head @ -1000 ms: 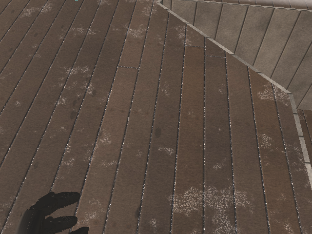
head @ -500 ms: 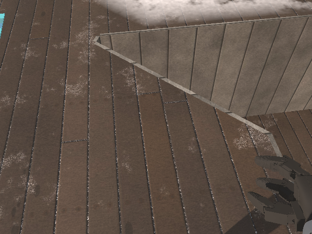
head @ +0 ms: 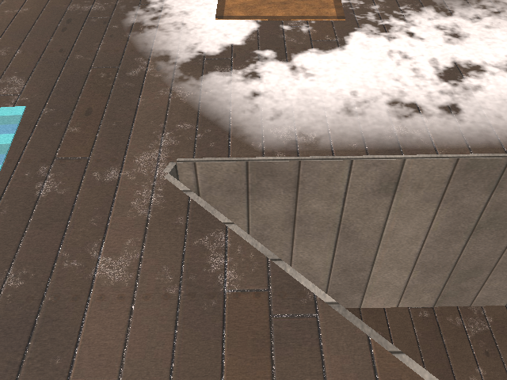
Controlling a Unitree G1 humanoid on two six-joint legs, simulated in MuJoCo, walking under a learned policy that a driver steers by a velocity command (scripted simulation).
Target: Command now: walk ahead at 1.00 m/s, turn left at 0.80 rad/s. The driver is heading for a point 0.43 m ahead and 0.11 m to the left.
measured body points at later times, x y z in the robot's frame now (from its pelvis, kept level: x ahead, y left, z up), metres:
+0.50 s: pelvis +0.36 +0.09 +0.00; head +0.40 +0.12 +0.45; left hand +0.45 +0.41 -0.07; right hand +0.55 -0.12 -0.11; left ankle +0.38 +0.14 -0.73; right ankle +0.46 -0.06 -0.64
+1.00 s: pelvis +0.52 +0.12 +0.00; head +0.52 +0.13 +0.45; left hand +0.55 +0.38 -0.12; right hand +0.73 -0.06 -0.13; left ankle +0.45 +0.23 -0.73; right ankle +0.66 +0.06 -0.73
